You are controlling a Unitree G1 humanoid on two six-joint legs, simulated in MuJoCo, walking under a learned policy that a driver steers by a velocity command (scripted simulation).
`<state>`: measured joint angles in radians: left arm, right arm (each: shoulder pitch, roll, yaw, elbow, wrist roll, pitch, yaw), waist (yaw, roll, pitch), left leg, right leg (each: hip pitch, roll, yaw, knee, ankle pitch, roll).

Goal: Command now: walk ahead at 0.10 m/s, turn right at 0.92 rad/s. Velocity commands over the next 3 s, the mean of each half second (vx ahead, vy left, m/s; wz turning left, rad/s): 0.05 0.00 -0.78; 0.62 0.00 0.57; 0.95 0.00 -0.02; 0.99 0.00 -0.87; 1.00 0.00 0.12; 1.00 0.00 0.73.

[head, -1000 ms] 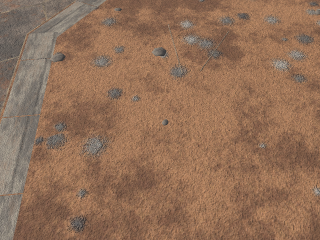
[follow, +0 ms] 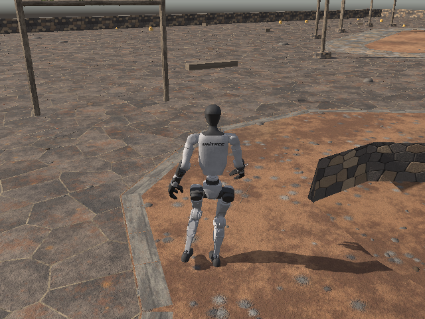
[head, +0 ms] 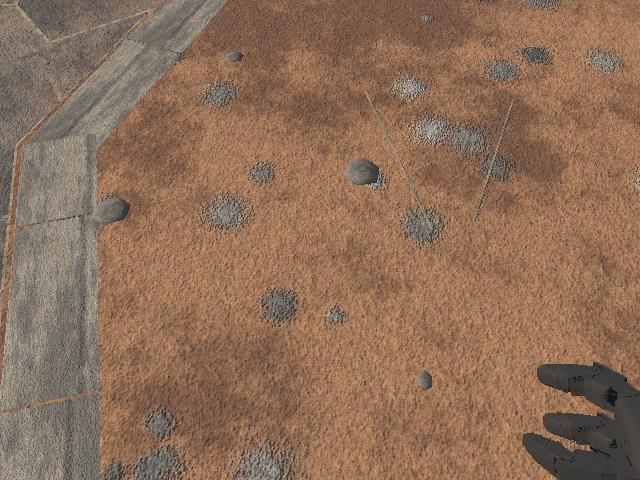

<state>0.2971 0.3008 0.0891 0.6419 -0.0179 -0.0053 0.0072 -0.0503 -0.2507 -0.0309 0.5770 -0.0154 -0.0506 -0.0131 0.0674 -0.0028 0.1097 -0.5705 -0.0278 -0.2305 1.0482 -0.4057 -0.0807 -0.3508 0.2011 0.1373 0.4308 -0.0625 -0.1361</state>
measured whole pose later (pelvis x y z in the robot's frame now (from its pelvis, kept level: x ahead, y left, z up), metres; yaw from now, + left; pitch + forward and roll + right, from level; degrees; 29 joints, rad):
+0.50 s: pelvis +0.09 +0.10 +0.01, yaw -24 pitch +1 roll +0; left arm 0.17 0.31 0.06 0.59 0.00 0.05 0.03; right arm 0.18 -0.26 -0.05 0.72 -0.01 0.01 -0.01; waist -0.05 -0.02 0.07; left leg -0.30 -0.01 -0.01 0.44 -0.16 0.02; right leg -0.44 -0.01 0.10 0.91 -0.45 0.08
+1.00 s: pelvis +0.27 +0.09 -0.03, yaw -3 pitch +2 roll -1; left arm 0.44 0.29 0.06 0.80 0.01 -0.07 0.01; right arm 0.12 -0.30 -0.05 0.62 0.04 -0.02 0.08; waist 0.08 0.01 0.02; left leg -0.79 0.10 0.07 0.85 -0.06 0.06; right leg 0.29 -0.07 -0.29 0.18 -0.47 0.11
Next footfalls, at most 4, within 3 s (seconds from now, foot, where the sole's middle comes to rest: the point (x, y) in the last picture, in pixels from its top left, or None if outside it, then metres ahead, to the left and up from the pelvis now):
0.22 left None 0.22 0.18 -0.77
0.60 right None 0.06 -0.02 -0.77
1.06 left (260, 423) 0.51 0.20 -0.77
1.54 right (330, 249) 0.95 0.08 -0.77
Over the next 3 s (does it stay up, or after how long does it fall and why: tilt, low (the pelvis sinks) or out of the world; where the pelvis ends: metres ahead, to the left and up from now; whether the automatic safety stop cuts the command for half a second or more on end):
stays up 1.88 -0.20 -0.01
